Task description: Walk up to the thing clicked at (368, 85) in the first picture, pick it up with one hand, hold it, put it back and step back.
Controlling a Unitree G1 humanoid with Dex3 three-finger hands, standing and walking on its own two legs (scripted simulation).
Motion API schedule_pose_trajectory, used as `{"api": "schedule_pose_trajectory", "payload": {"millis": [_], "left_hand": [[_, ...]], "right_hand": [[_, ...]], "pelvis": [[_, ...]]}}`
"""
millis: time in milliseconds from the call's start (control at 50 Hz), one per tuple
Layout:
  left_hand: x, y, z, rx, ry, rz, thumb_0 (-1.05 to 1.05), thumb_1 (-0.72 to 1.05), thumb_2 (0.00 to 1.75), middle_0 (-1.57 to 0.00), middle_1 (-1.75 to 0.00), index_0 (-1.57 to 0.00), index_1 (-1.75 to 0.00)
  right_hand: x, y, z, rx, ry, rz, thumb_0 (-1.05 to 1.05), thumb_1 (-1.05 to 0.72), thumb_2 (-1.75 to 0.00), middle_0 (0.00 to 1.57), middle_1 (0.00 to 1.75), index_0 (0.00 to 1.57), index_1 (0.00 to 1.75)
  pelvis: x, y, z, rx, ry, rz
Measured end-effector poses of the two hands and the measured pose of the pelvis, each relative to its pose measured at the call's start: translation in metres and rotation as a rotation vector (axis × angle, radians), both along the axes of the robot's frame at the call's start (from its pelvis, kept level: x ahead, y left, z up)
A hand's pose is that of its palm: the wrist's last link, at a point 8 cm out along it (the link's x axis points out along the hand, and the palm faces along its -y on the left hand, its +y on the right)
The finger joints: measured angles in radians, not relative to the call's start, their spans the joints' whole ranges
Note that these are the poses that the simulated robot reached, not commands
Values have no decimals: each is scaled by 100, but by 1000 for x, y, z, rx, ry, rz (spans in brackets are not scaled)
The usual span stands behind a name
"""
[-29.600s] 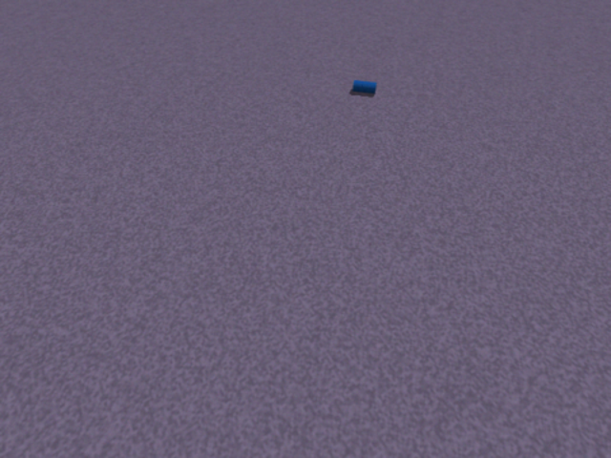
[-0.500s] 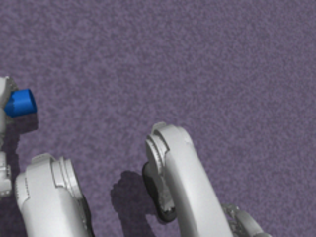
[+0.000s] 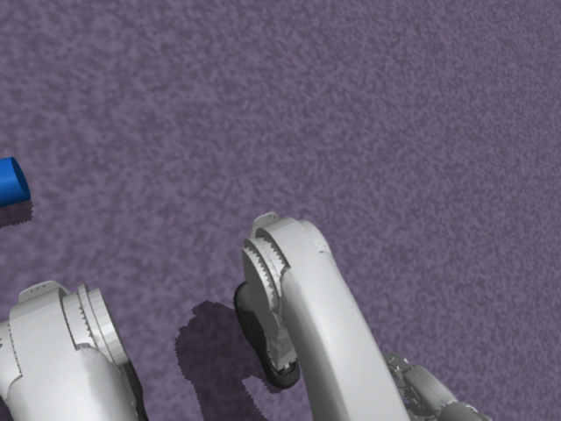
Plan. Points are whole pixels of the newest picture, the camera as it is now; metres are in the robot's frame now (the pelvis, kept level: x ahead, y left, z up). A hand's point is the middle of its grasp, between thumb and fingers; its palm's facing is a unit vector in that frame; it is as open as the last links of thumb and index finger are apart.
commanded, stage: rest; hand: left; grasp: from above
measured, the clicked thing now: out of the picture +0.45 +0.29 -0.26
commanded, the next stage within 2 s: open in 0.52 s
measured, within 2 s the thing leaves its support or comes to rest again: rests again in 0.94 s
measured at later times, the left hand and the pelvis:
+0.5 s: hand out of the picture +0.45 +0.29 -0.24, palm faces -0.45 -0.13 -0.88, open 8.9 cm; pelvis +0.00 +0.00 +0.00, yaw -2 degrees
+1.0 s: hand out of the picture +0.45 +0.29 -0.23, palm faces -0.43 -0.12 -0.90, open 9.9 cm; pelvis -0.01 +0.01 +0.00, yaw -2 degrees
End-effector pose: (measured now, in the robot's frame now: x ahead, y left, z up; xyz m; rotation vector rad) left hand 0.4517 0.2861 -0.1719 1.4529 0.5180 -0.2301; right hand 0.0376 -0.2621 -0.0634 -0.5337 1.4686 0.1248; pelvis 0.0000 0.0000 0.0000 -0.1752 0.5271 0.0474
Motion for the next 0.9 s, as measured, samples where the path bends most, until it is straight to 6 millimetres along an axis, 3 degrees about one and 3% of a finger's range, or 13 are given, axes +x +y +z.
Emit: {"api": "schedule_pose_trajectory", "payload": {"millis": [680, 900], "left_hand": [[2, 3, -9, -8, -2, 6, -1, 19, 16, -91, -18, -93, -18], [2, 4, -6, 1, -24, 0, -1, 17, 32, -77, -32, -78, -32]], "right_hand": [[-7, 13, 15, 25, -10, 80, 0, -90, -90, 20, 30, 20, 30], [-5, 16, 18, 30, -28, 102, 0, -89, -90, 20, 30, 20, 30]], "pelvis": [[-6, 6, 0, -36, -41, -17], [-8, 6, 0, -40, -55, -20]]}}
